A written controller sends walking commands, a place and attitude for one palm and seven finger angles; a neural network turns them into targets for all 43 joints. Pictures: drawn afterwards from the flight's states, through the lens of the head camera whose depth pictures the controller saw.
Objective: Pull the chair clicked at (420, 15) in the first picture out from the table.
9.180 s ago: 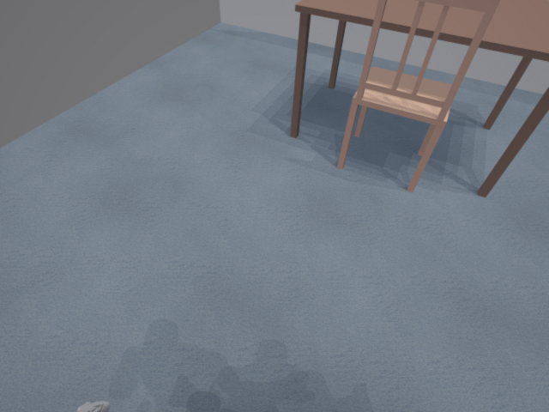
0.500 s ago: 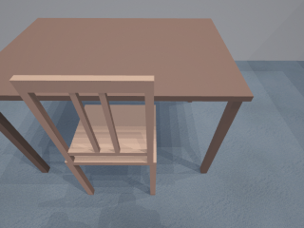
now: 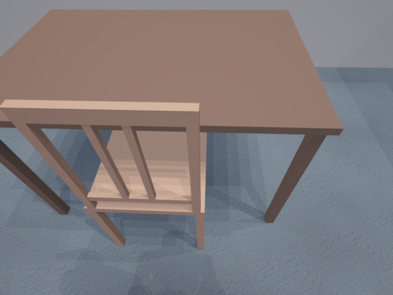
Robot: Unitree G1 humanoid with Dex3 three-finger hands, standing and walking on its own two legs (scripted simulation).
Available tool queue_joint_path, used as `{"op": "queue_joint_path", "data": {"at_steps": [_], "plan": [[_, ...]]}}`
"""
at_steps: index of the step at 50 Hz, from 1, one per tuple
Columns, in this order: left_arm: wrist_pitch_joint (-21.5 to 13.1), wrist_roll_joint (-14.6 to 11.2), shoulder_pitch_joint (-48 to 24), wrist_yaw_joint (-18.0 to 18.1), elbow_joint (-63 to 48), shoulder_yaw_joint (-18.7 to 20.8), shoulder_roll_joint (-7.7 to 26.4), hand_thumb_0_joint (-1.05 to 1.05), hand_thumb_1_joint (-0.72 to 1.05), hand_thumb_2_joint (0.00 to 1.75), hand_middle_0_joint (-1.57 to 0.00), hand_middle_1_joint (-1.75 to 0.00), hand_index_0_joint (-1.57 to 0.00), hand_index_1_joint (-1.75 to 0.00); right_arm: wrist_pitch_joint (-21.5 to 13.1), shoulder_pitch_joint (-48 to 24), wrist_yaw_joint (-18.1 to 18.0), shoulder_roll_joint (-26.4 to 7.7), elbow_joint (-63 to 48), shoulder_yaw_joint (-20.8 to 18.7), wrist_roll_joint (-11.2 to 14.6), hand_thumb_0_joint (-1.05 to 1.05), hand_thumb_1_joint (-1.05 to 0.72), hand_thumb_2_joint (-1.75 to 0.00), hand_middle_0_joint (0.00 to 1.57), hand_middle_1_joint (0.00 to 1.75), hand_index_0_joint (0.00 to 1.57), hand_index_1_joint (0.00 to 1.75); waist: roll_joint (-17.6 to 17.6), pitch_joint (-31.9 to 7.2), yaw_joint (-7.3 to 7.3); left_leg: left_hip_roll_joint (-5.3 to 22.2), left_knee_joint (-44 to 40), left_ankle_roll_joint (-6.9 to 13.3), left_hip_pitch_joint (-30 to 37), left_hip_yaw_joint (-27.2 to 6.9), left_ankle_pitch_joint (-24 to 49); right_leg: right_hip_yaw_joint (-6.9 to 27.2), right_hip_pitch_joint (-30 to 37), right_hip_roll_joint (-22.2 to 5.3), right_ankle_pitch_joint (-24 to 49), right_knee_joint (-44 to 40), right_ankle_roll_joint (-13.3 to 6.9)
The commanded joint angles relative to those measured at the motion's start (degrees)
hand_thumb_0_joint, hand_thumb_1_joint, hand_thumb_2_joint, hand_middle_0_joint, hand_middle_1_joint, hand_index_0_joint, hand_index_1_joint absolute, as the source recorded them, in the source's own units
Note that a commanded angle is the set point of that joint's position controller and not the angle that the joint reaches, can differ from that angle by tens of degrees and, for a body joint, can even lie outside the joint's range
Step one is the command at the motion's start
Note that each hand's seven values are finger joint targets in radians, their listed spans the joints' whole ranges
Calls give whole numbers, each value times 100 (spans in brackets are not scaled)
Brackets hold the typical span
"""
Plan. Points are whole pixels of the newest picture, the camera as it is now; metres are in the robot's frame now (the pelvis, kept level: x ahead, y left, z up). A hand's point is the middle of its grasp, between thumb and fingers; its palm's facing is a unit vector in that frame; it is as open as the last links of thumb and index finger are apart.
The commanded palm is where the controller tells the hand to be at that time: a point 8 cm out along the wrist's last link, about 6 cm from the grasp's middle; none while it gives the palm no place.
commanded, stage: come to a stop and stand still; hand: left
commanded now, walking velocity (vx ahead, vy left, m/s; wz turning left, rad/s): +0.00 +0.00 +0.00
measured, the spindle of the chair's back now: (110, 166) +0.43 +0.27 -0.06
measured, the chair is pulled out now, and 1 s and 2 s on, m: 0.00 0.00 0.00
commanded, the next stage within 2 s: look again from close up in 0.90 s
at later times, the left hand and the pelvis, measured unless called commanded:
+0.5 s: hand out of the picture -0.02 +0.23 -0.17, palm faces -0.01 -0.97 -0.22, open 7.4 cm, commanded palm none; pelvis -0.06 +0.05 +0.00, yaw -1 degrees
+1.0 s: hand out of the picture -0.07 +0.24 -0.17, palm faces -0.03 -0.98 -0.18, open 7.4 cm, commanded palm none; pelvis -0.07 +0.07 +0.01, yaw -2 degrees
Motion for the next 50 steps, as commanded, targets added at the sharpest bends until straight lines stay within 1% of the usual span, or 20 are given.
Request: {"op": "queue_joint_path", "data": {"at_steps": [1,3,5,6,7,8,10,11,13,15,16,18,19,21,24,29,32,36,40,50], "plan": [[-75,-50,686,46,-89,140,633,0,90,90,-20,-30,-20,-30,-44,652,0,-389,-71,-48,12,0,-90,-90,20,30,20,30,-270,-650,50,289,31,305,7,-14,3161,675,972,-814,5100,-151,44],[-72,-27,667,49,-85,144,702,0,90,90,-20,-30,-20,-30,-34,567,16,-412,-102,-37,25,0,-90,-90,20,30,20,30,-244,-587,67,245,34,281,-133,21,2843,706,1034,-886,5240,-192,60],[-51,-22,597,36,-77,113,671,0,90,90,-20,-30,-20,-30,-22,491,32,-391,-103,-26,28,0,-90,-90,20,30,20,30,-207,-362,59,260,-123,289,-143,-21,2478,737,833,-868,4681,-355,33],[-138,-33,507,56,-414,37,1524,0,90,90,-20,-30,-20,-30,7,-176,73,-1000,-677,-126,-38,0,-90,-90,20,30,20,30,-426,326,46,-121,378,484,-567,-150,2569,795,588,-454,4976,-313,255],[-97,-49,522,72,-476,179,1255,0,90,90,-20,-30,-20,-30,-56,11,142,-902,-799,-279,9,0,-90,-90,20,30,20,30,-479,112,83,47,436,406,-973,-71,1071,1164,435,-934,3632,-501,170],[-127,-18,359,46,-487,185,1222,0,90,90,-20,-30,-20,-30,-50,-64,136,-828,-777,-294,-10,0,-90,-90,20,30,20,30,-326,0,1,-27,448,394,-970,-102,727,1458,425,-1095,3363,-667,59],[-162,-9,280,28,-577,144,1145,0,90,90,-20,-30,-20,-30,-41,-54,158,-778,-795,-281,-3,0,-90,-90,20,30,20,30,-322,-301,-13,-51,662,388,-861,-168,716,1591,392,-1192,2623,-881,-181],[-151,-14,211,28,-612,109,1099,0,90,90,-20,-30,-20,-30,-7,-13,184,-675,-849,-236,-12,0,-90,-90,20,30,20,30,-489,-371,-56,-74,679,409,-845,-158,701,1590,387,-1147,2221,-935,-214],[-132,-11,104,23,-629,121,1063,0,90,90,-20,-30,-20,-30,-7,-55,189,-723,-829,-252,-21,0,-90,-90,20,30,20,30,-487,-229,-70,-56,712,408,-841,-198,793,1510,117,-1122,1566,-1052,-232],[-111,-11,-93,16,-685,116,1060,0,90,90,-20,-30,-20,-30,-28,-20,195,-825,-830,-258,-26,0,-90,-90,20,30,20,30,-318,-88,-142,28,461,430,-684,-252,1011,1266,-172,-970,1352,-943,-166],[-78,-8,-81,17,-711,63,934,0,90,90,-20,-30,-20,-30,-22,10,219,-726,-823,-201,-41,0,-90,-90,20,30,20,30,-486,-72,-101,61,331,456,-633,-218,1105,1124,-169,-840,1333,-911,-82],[-51,-9,-160,4,-716,76,984,0,90,90,-20,-30,-20,-30,-53,-44,227,-882,-811,-231,-41,0,-90,-90,20,30,20,30,-93,122,-97,146,104,487,-703,-360,1142,923,-357,-709,1006,-758,34],[-34,-6,-156,-2,-727,74,982,0,90,90,-20,-30,-20,-30,-61,-115,229,-931,-835,-223,-43,0,-90,-90,20,30,20,30,25,211,-61,199,-22,519,-761,-454,1197,851,-410,-647,976,-676,72],[-7,-4,-55,-6,-729,18,881,0,90,90,-20,-30,-20,-30,-79,-136,236,-919,-841,-180,-50,0,-90,-90,20,30,20,30,65,61,21,312,-207,567,-752,-524,1259,762,-209,-575,1042,-640,125],[22,-5,-49,-16,-684,14,913,0,90,90,-20,-30,-20,-30,-76,-195,243,-954,-845,-178,-40,0,-90,-90,20,30,20,30,134,240,26,304,-456,563,-945,-607,764,696,-287,-570,787,-634,201],[45,4,66,-19,-630,-41,830,0,90,90,-20,-30,-20,-30,-72,-107,255,-917,-750,-143,-30,0,-90,-90,20,30,20,30,121,292,42,346,-733,576,-1036,-674,425,606,-221,-572,876,-599,266],[48,6,127,-20,-581,-51,781,0,90,90,-20,-30,-20,-30,-82,-19,254,-882,-666,-129,-21,0,-90,-90,20,30,20,30,-56,284,49,355,-810,590,-1016,-673,469,604,-167,-599,944,-606,277],[38,-5,225,-14,-488,-57,749,0,90,90,-20,-30,-20,-30,-101,112,242,-831,-545,-106,1,0,-90,-90,20,30,20,30,42,132,46,356,-775,602,-786,-613,963,577,-88,-631,1188,-555,292],[26,-17,320,2,-361,-63,679,0,90,90,-20,-30,-20,-30,-104,210,227,-742,-417,-102,19,0,-90,-90,20,30,20,30,-71,156,25,300,-652,597,-688,-541,1255,611,-86,-677,1398,-546,301],[15,-16,494,28,-115,-58,504,0,90,90,-20,-30,-20,-30,-103,354,189,-589,-152,-83,43,0,-90,-90,20,30,20,30,-86,177,1,275,-556,593,-487,-437,1608,651,-92,-704,1636,-538,297]]}}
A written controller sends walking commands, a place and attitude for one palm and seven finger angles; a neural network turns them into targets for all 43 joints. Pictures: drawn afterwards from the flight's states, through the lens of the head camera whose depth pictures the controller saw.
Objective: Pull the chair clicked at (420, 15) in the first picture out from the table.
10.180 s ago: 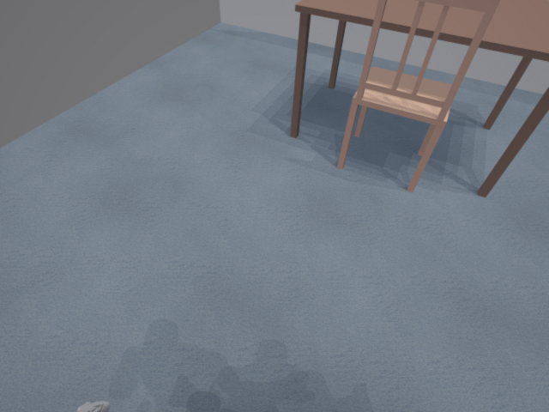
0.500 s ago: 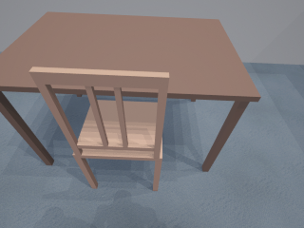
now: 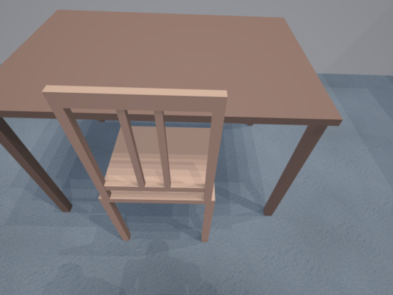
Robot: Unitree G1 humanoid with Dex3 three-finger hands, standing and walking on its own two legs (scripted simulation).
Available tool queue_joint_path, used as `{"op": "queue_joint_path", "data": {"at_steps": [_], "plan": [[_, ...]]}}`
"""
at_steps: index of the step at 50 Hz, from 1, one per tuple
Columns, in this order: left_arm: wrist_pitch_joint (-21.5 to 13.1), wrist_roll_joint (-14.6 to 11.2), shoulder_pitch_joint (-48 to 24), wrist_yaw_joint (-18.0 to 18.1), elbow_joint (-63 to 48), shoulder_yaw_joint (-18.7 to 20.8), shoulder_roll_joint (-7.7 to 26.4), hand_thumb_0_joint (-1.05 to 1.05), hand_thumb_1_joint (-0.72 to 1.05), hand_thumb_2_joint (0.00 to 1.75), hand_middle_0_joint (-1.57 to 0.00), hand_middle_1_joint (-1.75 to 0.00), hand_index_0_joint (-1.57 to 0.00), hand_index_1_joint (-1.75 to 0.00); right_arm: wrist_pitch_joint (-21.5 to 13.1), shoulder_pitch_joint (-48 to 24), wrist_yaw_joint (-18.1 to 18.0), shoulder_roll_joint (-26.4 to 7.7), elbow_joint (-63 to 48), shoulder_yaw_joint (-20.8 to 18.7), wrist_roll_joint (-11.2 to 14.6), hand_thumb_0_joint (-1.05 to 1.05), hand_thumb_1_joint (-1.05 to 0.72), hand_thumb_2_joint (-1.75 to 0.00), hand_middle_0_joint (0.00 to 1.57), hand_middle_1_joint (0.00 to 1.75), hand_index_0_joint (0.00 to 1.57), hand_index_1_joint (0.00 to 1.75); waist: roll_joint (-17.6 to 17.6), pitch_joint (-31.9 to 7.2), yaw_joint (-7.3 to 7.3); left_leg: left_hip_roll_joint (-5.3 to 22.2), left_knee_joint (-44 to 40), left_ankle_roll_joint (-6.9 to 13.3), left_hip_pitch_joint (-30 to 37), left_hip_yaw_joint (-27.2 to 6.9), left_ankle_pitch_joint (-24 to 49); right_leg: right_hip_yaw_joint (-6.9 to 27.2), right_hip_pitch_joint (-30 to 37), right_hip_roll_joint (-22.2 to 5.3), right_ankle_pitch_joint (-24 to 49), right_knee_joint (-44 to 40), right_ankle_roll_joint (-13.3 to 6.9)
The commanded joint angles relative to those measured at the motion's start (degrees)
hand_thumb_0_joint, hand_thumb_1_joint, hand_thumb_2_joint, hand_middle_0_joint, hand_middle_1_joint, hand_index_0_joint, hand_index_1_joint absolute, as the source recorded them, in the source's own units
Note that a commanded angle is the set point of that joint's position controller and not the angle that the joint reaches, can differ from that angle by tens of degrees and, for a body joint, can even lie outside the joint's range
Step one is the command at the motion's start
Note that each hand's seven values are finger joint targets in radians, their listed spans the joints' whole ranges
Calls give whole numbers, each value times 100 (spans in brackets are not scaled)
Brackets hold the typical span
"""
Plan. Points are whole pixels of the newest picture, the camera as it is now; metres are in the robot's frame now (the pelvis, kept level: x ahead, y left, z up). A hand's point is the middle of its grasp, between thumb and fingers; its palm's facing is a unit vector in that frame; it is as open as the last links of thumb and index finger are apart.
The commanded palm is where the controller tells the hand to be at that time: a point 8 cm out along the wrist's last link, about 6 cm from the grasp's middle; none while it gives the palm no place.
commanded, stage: look again from close up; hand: left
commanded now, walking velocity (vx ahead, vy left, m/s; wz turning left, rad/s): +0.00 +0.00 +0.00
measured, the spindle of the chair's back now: (133, 153) +0.49 +0.21 -0.07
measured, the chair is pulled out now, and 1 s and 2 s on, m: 0.00 0.00 0.00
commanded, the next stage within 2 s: shuffle to correct the standing spot in 0.68 s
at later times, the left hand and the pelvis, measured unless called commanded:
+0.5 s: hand out of the picture +0.00 +0.15 -0.18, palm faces +0.01 -0.98 -0.18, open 7.3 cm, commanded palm none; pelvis +0.01 -0.01 +0.00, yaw +0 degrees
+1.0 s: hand out of the picture +0.00 +0.14 -0.18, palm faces +0.00 -0.99 -0.17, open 7.4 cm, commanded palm none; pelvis +0.03 -0.03 +0.00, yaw -1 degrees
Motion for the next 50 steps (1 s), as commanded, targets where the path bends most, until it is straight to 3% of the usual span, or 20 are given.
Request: {"op": "queue_joint_path", "data": {"at_steps": [1,27,39,42,46,48,50], "plan": [[-96,-23,333,57,-145,125,499,0,90,90,-20,-30,-20,-30,-83,269,-56,-634,-132,-120,27,0,-90,-90,20,30,20,30,123,103,11,815,-656,-52,-230,-765,1113,208,75,-224,741,-220,-273],[-120,-22,339,50,-49,162,400,0,90,90,-20,-30,-20,-30,-58,308,-76,-503,14,-90,22,0,-90,-90,20,30,20,30,67,233,-1,776,-717,-114,-179,-684,966,363,94,-243,870,-381,-330],[-146,-33,417,58,-27,176,368,0,90,90,-20,-30,-20,-30,-82,388,-97,-464,80,-75,27,0,-90,-90,20,30,20,30,29,75,9,799,-673,-119,21,-657,1376,377,204,-258,1214,-352,-349],[-95,-7,385,18,8,179,311,0,90,90,-20,-30,-20,-30,-60,472,-98,-483,127,-95,1,0,-90,-90,20,30,20,30,90,249,-43,888,-910,-77,-21,-737,257,223,-17,-89,219,-306,-337],[-17,47,308,-66,-108,229,270,0,90,90,-20,-30,-20,-30,-5,566,-126,-651,107,-204,-38,0,-90,-90,20,30,20,30,487,635,-89,1264,-1359,88,-181,-1135,-819,-121,-511,121,-388,155,-336],[16,75,261,-111,-186,266,232,0,90,90,-20,-30,-20,-30,-5,630,-159,-728,80,-254,-62,0,-90,-90,20,30,20,30,628,773,-109,1469,-1383,212,-165,-1314,-733,-237,-787,151,-466,443,-331],[-1,83,304,-127,-221,290,210,0,90,90,-20,-30,-20,-30,-25,724,-181,-674,100,-258,-74,0,-90,-90,20,30,20,30,557,734,-86,1507,-1156,279,-176,-1332,-73,-257,-710,100,-369,424,-353]]}}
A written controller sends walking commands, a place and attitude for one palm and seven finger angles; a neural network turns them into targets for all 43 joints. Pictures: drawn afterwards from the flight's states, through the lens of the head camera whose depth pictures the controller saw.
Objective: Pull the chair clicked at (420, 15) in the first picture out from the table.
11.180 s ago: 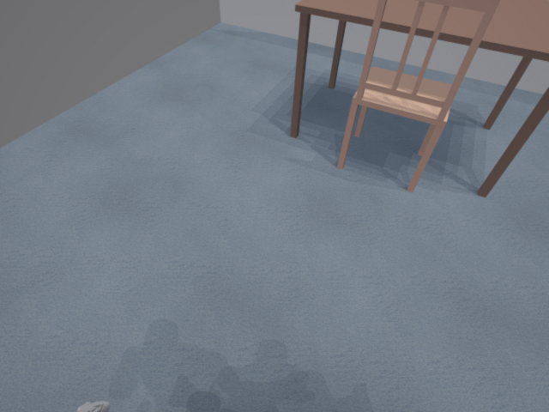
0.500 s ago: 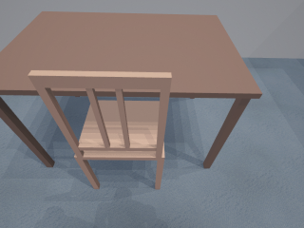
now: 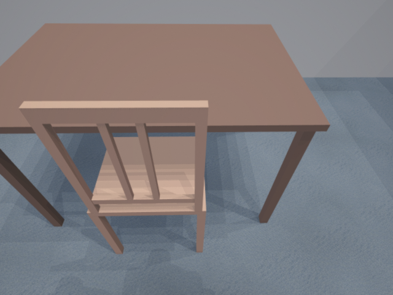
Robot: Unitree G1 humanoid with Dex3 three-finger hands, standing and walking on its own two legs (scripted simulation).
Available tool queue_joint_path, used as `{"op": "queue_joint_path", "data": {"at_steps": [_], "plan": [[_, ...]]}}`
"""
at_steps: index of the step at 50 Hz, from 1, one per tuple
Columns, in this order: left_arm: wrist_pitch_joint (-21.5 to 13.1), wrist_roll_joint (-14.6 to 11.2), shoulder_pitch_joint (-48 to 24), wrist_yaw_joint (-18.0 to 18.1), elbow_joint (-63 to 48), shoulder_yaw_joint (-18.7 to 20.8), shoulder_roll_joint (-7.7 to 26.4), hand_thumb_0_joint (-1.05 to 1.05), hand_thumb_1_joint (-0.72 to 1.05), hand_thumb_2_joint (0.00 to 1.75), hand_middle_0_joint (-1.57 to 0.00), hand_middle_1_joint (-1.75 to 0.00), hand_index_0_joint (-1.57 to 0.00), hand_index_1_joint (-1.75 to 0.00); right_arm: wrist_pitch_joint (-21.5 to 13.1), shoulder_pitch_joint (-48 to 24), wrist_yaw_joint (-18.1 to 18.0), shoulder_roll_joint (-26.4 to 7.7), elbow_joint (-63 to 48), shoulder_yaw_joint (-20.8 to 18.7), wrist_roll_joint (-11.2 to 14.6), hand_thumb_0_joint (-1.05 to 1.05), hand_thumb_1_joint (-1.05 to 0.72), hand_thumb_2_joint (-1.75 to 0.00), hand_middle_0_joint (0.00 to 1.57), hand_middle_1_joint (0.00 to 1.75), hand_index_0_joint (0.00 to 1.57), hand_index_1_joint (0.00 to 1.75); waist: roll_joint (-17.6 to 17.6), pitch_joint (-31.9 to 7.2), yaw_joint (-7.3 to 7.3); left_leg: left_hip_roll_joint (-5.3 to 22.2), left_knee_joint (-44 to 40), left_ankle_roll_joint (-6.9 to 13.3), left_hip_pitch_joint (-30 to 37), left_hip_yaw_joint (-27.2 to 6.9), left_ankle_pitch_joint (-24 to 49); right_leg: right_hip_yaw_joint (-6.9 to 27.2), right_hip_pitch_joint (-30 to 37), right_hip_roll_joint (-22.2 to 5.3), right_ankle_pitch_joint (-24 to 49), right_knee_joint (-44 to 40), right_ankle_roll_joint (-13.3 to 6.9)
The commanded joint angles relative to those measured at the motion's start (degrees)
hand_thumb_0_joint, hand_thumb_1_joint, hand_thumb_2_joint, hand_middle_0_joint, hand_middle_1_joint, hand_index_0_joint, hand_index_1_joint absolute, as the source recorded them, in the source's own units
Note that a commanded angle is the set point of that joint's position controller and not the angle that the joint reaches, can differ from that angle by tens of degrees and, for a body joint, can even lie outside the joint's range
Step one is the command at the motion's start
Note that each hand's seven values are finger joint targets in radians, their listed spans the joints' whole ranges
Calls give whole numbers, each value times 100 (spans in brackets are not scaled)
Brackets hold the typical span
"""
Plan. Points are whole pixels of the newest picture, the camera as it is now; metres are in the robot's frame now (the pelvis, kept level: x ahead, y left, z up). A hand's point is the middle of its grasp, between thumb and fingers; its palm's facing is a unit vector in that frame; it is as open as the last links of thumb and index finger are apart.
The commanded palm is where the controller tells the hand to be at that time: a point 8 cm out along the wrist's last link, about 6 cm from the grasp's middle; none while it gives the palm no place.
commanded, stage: come to a stop and stand still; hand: left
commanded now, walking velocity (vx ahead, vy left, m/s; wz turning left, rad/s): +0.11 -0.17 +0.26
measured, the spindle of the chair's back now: (118, 166) +0.46 +0.25 -0.07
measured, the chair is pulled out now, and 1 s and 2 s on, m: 0.00 0.00 0.00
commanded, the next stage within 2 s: look again from close up in 1.16 s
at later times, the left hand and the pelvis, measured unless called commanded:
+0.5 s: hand out of the picture +0.02 +0.15 -0.18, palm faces +0.07 -0.98 -0.20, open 7.3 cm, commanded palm none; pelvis +0.02 -0.02 +0.00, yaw +1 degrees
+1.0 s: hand out of the picture -0.05 +0.21 -0.18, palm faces +0.07 -0.98 -0.20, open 7.4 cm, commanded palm none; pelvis -0.04 +0.03 +0.00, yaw +4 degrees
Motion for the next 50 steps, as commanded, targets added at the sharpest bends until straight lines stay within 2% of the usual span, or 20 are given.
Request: {"op": "queue_joint_path", "data": {"at_steps": [1,4,6,7,9,13,16,18,21,24,25,26,27,29,31,32,34,39,44,50], "plan": [[-87,-16,247,-19,-306,149,340,0,90,90,-20,-30,-20,-30,-47,491,-96,-755,-90,-168,-10,0,-90,-90,20,30,20,30,493,863,17,1341,-865,467,-557,-1318,275,-259,-581,-24,147,-24,-133],[-130,-39,713,10,-173,231,462,0,90,90,-20,-30,-20,-30,-86,466,-139,-643,-132,-148,0,0,-90,-90,20,30,20,30,-109,455,148,823,226,246,-871,-657,1266,199,387,-259,1508,-276,-346],[-210,-78,1130,93,-1,271,698,0,90,90,-20,-30,-20,-30,-61,342,-131,-350,-226,-78,26,0,-90,-90,20,30,20,30,-1143,280,260,258,1150,-61,-1728,-51,-26,1032,1308,-1010,3415,-679,-692],[-265,-107,1137,147,20,225,654,0,90,90,-20,-30,-20,-30,-11,144,-132,-295,-256,-49,39,0,-90,-90,20,30,20,30,-981,247,288,314,1561,-132,-1792,-201,-1044,1210,1341,-1256,4526,-779,-884],[-332,-85,886,219,-54,163,595,0,90,90,-20,-30,-20,-30,16,51,-123,-240,-296,-36,106,0,-90,-90,20,30,20,30,-487,131,207,431,1768,-176,-1706,-454,-1204,1071,1314,-1390,5925,-637,-1037],[-277,-108,350,277,-291,193,767,0,90,90,-20,-30,-20,-30,71,201,-108,-308,-275,-72,159,0,-90,-90,20,30,20,30,-402,-127,9,333,697,-233,-1112,-356,-46,884,1054,-1263,5754,-123,-927],[-196,-154,70,239,-522,225,727,0,90,90,-20,-30,-20,-30,56,304,-98,-629,-301,-163,93,0,-90,-90,20,30,20,30,102,-350,-42,695,415,-60,155,-461,3020,323,104,-630,3754,152,-371],[-142,-84,108,268,-565,229,676,0,90,90,-20,-30,-20,-30,91,49,-82,-706,-435,-172,91,0,-90,-90,20,30,20,30,518,23,42,866,594,100,-23,-622,3771,293,-75,-484,2771,-45,-196],[-140,-74,305,263,-507,220,733,0,90,90,-20,-30,-20,-30,128,-226,-66,-691,-634,-177,95,0,-90,-90,20,30,20,30,-68,37,137,721,657,-3,-320,-641,2881,504,142,-649,2962,-301,-309],[-122,-78,107,240,-568,180,750,0,90,90,-20,-30,-20,-30,144,-299,-28,-715,-715,-162,83,0,-90,-90,20,30,20,30,-98,-60,71,680,375,-43,-254,-659,2029,567,76,-691,2370,-440,-366],[-249,-35,595,371,-454,180,880,0,90,90,-20,-30,-20,-30,-3,-839,30,-990,-1226,-187,109,0,-90,-90,20,30,20,30,-162,-307,236,703,1525,-129,-563,-434,2030,902,249,-855,4691,-449,-167],[-305,-21,337,353,-697,237,1216,0,90,90,-20,-30,-20,-30,13,-692,56,-909,-1431,-159,110,0,-90,-90,20,30,20,30,-351,-478,53,326,1450,-201,-1255,-288,888,1048,1098,-1199,6079,-188,-409],[-310,-48,254,310,-847,234,1201,0,90,90,-20,-30,-20,-30,19,-457,61,-651,-1377,-154,80,0,-90,-90,20,30,20,30,-656,-779,10,223,1048,-74,-1362,-318,-56,1018,1352,-1337,6244,72,-582],[-265,-75,35,288,-971,127,1039,0,90,90,-20,-30,-20,-30,31,-375,74,-759,-1316,-143,89,0,-90,-90,20,30,20,30,-710,-846,-52,272,495,-49,-850,-392,619,552,1038,-959,4785,193,-507],[-157,-70,-142,252,-1135,97,923,0,90,90,-20,-30,-20,-30,24,-370,86,-945,-1336,-151,39,0,-90,-90,20,30,20,30,185,-506,5,706,471,79,-569,-784,2008,305,255,-438,1974,-4,-311],[-96,-64,-156,239,-1136,82,911,0,90,90,-20,-30,-20,-30,32,-534,90,-1006,-1372,-126,31,0,-90,-90,20,30,20,30,562,-73,71,823,255,171,-886,-1055,1926,179,65,-278,823,-141,-246],[-40,-44,-71,192,-1104,41,891,0,90,90,-20,-30,-20,-30,63,-741,118,-1055,-1504,-102,29,0,-90,-90,20,30,20,30,433,683,155,781,-272,225,-1588,-1293,379,136,-139,-140,-230,-463,-198],[27,-3,25,106,-1207,52,914,0,90,90,-20,-30,-20,-30,104,-613,175,-1303,-1572,-152,-24,0,-90,-90,20,30,20,30,502,876,147,831,-1188,236,-2313,-1656,-1908,-80,-70,31,-602,-212,-164],[-3,-10,318,65,-1154,76,833,0,90,90,-20,-30,-20,-30,101,-575,166,-1327,-1547,-154,-8,0,-90,-90,20,30,20,30,356,163,214,819,-1141,285,-1938,-1680,-1750,-51,136,32,-488,-177,-164],[-46,-29,469,61,-979,60,746,0,90,90,-20,-30,-20,-30,101,-420,156,-1268,-1304,-140,12,0,-90,-90,20,30,20,30,368,186,160,764,-1153,235,-1721,-1681,-1700,114,-70,28,-566,-404,-179]]}}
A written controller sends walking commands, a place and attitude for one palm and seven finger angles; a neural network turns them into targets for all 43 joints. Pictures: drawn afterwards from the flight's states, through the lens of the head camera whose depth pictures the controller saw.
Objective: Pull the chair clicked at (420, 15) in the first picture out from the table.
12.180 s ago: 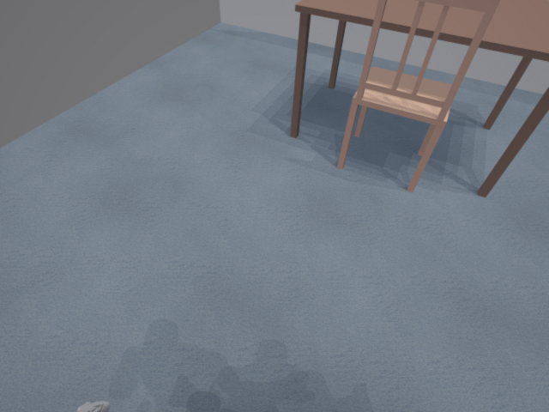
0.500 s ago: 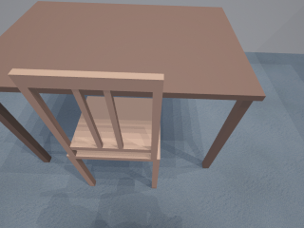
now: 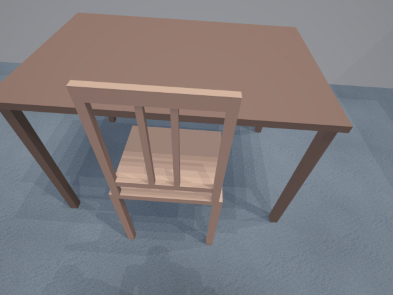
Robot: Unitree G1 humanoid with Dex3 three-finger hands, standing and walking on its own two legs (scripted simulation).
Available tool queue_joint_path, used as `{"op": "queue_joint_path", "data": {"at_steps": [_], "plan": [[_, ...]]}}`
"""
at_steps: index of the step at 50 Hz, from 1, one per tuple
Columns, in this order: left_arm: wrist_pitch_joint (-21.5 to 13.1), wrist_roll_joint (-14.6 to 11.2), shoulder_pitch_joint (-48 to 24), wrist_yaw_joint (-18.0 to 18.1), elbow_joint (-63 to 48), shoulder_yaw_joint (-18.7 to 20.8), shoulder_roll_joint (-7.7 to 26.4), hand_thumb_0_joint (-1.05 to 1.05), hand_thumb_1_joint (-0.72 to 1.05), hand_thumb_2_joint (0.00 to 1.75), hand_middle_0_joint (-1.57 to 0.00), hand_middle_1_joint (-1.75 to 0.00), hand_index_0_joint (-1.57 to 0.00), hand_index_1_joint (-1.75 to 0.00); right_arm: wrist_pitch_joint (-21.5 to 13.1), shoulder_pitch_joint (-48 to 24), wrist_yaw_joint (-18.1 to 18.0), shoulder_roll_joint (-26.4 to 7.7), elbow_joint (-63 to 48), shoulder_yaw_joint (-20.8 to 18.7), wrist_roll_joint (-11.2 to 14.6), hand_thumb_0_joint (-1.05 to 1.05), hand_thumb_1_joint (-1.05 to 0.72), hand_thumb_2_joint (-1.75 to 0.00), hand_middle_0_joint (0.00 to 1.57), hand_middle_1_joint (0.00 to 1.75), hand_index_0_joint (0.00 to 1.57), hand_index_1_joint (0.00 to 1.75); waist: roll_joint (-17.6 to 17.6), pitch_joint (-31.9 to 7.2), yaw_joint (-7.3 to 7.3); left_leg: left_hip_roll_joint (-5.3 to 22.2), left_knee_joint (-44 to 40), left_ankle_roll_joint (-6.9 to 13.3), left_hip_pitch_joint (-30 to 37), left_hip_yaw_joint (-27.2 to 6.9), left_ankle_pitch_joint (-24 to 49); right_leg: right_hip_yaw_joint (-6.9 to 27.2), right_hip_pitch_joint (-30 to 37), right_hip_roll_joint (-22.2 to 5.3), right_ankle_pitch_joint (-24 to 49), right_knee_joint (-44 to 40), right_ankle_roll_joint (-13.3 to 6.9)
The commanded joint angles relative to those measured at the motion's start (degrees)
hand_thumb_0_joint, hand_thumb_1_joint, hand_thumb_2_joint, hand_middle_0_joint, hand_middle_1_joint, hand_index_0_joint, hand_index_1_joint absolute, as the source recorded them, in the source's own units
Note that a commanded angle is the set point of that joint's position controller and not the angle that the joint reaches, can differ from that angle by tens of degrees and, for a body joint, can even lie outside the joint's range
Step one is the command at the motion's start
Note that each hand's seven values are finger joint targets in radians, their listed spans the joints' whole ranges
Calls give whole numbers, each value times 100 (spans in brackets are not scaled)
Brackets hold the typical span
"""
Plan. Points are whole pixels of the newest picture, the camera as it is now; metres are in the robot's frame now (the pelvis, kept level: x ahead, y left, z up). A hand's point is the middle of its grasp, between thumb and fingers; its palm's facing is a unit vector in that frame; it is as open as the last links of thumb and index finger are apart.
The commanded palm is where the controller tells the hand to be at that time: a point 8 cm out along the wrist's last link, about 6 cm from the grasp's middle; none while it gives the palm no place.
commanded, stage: come to a stop and stand still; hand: left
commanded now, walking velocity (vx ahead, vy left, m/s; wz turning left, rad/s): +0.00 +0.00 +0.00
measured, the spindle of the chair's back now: (146, 149) +0.52 +0.18 -0.07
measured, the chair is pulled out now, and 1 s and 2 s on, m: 0.00 0.00 0.00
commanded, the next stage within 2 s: look again from close up in 0.16 s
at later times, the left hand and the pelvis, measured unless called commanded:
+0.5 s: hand out of the picture -0.03 +0.14 -0.18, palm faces +0.03 -0.99 -0.13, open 7.4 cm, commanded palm none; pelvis +0.02 -0.01 +0.00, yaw +0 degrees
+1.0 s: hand out of the picture +0.05 +0.14 -0.17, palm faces +0.00 -0.99 -0.17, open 7.3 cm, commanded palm none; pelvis +0.05 -0.02 +0.01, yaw +0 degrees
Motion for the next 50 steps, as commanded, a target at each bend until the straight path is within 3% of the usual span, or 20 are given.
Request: {"op": "queue_joint_path", "data": {"at_steps": [1,7,13,19,31,34,39,46,50], "plan": [[-117,-28,458,36,-127,115,412,0,90,90,-20,-30,-20,-30,-159,-127,-59,-755,-315,-168,42,0,-90,-90,20,30,20,30,182,233,75,1002,-1544,-145,-543,-1411,-2512,114,170,-2,-500,-315,-123],[-179,-39,674,47,159,59,280,0,90,90,-20,-30,-20,-30,-170,3,-79,-657,-63,-126,65,0,-90,-90,20,30,20,30,96,408,24,875,-1423,-197,-340,-1318,-2241,429,-115,-78,-623,-619,-155],[-265,-61,746,72,363,-1,188,0,90,90,-20,-30,-20,-30,-251,155,-95,-523,166,-80,92,0,-90,-90,20,30,20,30,-27,296,-40,866,-1252,-212,124,-1254,-1629,640,-330,-183,-405,-780,-176],[-271,-46,815,93,487,-24,152,0,90,90,-20,-30,-20,-30,-282,161,-96,-495,288,-64,98,0,-90,-90,20,30,20,30,-1,497,2,901,-1415,-216,-91,-1339,-1792,583,-287,-172,-312,-724,-143],[-320,-86,607,110,473,-54,165,0,90,90,-20,-30,-20,-30,-356,223,-114,-362,431,-20,116,0,-90,-90,20,30,20,30,-89,297,-3,813,-1095,-249,246,-1013,-699,657,-42,-268,441,-798,-150],[-341,-103,554,119,461,-48,183,0,90,90,-20,-30,-20,-30,-398,219,-123,-346,464,4,112,0,-90,-90,20,30,20,30,-59,50,-3,794,-915,-255,463,-899,-62,690,138,-318,916,-736,-152],[-338,-119,425,132,456,-47,225,0,90,90,-20,-30,-20,-30,-420,218,-146,-343,525,36,118,0,-90,-90,20,30,20,30,-74,-5,-9,803,-797,-265,621,-828,554,689,259,-318,1238,-689,-133],[-307,-121,355,129,468,-42,256,0,90,90,-20,-30,-20,-30,-409,201,-165,-338,583,55,126,0,-90,-90,20,30,20,30,-19,187,16,830,-880,-261,649,-825,598,659,283,-294,1138,-781,-116],[-308,-124,337,131,495,-40,246,0,90,90,-20,-30,-20,-30,-413,212,-171,-358,611,61,112,0,-90,-90,20,30,20,30,-30,92,1,836,-872,-270,815,-823,753,644,318,-310,1203,-786,-114]]}}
